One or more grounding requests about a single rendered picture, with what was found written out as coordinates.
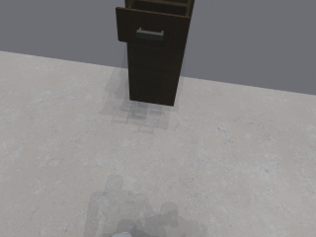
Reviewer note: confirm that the drawer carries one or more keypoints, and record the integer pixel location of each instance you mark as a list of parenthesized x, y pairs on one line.
[(153, 17)]

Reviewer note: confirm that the cabinet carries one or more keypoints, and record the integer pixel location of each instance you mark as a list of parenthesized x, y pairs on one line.
[(154, 71)]

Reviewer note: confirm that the handle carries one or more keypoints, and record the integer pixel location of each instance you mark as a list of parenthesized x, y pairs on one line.
[(141, 34)]

